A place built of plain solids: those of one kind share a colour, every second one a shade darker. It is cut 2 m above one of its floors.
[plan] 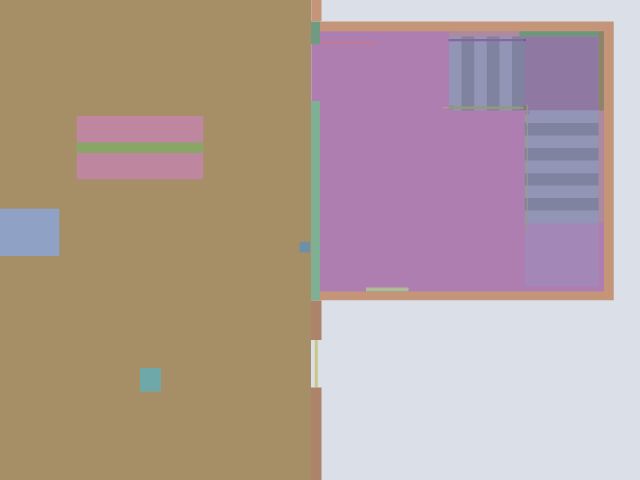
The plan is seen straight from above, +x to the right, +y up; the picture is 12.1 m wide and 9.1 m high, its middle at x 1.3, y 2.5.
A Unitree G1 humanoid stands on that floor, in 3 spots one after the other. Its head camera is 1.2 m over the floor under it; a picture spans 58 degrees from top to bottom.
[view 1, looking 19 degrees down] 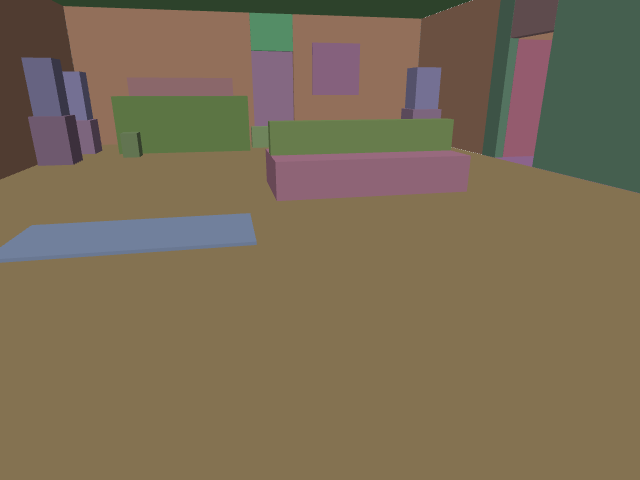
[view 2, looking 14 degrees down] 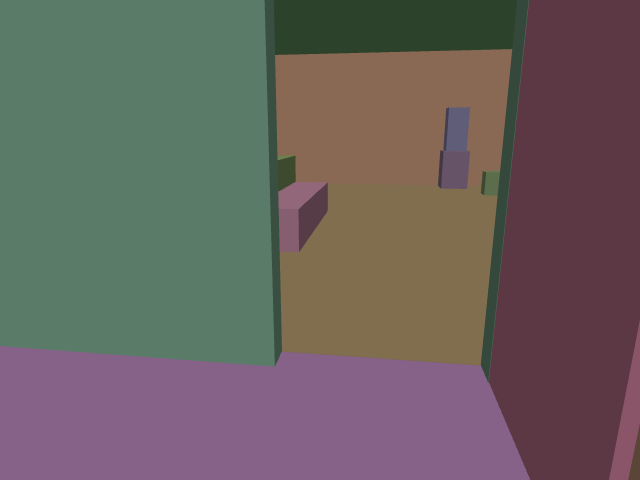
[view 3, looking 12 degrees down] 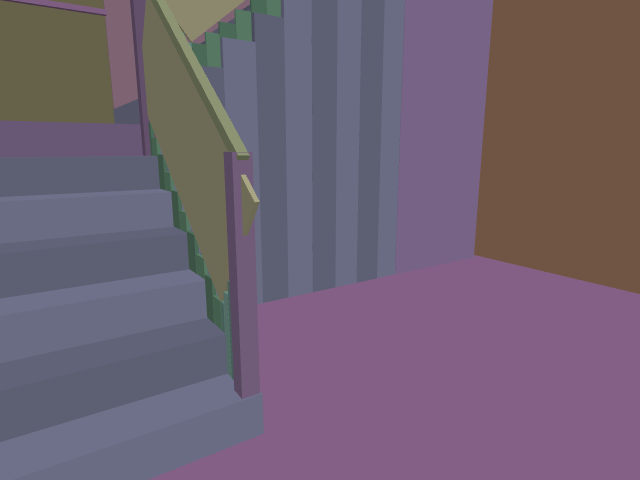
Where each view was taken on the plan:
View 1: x -3.83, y -1.20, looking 78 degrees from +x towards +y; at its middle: lobby_floor_slab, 3.69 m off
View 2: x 3.29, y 5.66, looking -172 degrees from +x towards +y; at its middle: lobby_floor_slab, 4.96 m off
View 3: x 2.25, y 5.67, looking -34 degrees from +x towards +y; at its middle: tread_slab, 3.62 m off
